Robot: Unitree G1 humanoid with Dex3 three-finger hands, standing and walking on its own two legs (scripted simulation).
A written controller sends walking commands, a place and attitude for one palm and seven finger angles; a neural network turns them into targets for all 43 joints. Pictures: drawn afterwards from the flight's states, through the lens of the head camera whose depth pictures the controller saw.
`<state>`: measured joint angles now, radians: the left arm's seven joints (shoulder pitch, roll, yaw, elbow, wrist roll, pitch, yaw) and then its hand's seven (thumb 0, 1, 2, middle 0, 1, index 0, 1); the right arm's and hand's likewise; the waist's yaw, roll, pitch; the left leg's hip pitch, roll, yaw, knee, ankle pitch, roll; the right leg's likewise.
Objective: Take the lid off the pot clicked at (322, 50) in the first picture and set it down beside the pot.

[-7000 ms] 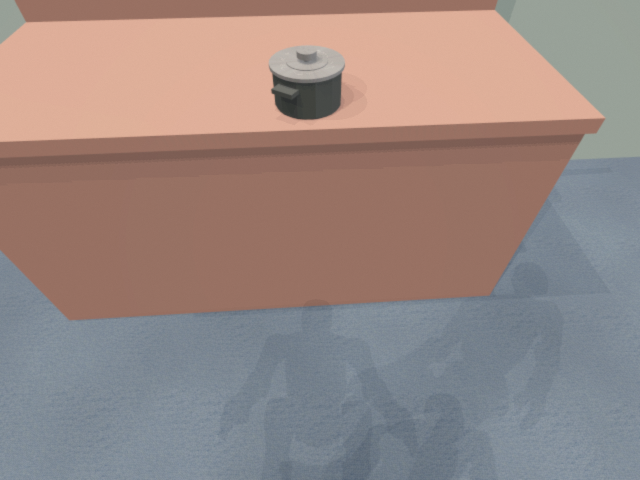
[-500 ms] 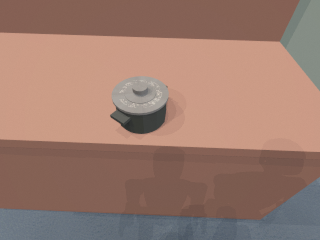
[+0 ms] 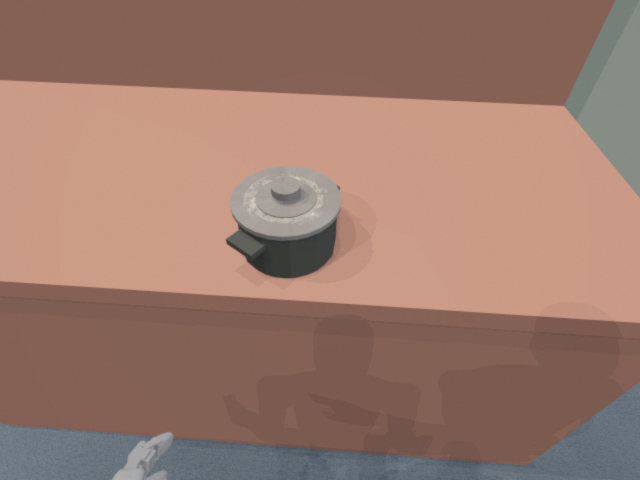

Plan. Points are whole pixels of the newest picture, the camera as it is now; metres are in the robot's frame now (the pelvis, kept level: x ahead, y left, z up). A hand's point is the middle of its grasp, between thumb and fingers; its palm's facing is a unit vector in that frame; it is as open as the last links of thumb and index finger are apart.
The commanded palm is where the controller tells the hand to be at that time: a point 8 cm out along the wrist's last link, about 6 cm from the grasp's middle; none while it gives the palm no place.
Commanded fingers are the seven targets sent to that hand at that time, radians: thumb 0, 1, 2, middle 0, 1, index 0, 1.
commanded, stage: lift the closed hand beside the body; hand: left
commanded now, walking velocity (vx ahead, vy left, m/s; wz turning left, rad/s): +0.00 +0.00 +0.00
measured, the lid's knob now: (285, 188) +0.48 +0.08 +0.12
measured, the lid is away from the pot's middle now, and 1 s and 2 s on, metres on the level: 0.00 0.00 0.00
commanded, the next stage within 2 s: raise the hand higher, near the body in 0.46 s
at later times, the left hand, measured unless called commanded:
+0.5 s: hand (140, 462) +0.14 +0.20 +0.03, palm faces +0.30 -0.87 -0.38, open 3.0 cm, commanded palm +0.08 +0.24 +0.07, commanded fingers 0.00 0.90 0.90 -1.30 -1.50 -1.30 -1.50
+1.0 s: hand (129, 390) +0.18 +0.21 +0.09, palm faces +0.31 -0.84 -0.44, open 3.1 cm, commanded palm +0.13 +0.24 +0.13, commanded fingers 0.00 0.90 0.90 -1.30 -1.50 -1.30 -1.50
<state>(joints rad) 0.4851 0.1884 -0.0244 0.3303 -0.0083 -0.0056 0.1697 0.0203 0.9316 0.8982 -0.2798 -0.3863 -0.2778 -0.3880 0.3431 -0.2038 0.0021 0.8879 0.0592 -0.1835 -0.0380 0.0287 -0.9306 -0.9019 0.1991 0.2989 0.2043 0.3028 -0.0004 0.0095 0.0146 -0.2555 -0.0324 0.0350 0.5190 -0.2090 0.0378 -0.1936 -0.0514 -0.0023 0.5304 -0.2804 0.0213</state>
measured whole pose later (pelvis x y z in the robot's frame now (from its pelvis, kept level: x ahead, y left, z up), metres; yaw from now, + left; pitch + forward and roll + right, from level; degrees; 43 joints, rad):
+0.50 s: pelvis +0.04 -0.04 +0.00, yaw +1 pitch -3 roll -1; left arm 0.76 0.26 0.15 -0.23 -0.02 -0.04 0.08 0.01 0.90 0.90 -1.19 -1.38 -1.19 -1.38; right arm 0.22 -0.19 -0.01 0.62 0.02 -0.15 -0.07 0.02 -0.90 -0.90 0.20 0.30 0.22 0.31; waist 0.07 0.05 0.00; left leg -0.22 0.02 -0.02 0.52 -0.25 0.00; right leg -0.12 0.00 -0.05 0.47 -0.30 0.00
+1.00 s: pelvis +0.06 -0.03 +0.00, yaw +1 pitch -3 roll +0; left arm 0.75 0.31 0.22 -0.44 -0.02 -0.07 0.07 0.01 0.89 0.90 -1.29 -1.50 -1.29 -1.50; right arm 0.16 -0.19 -0.02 0.59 0.02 -0.14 -0.08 0.02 -0.90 -0.90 0.20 0.30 0.21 0.31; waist 0.08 0.04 0.00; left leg -0.17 0.01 0.00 0.49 -0.28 0.00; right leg -0.08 -0.01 -0.03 0.44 -0.32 0.00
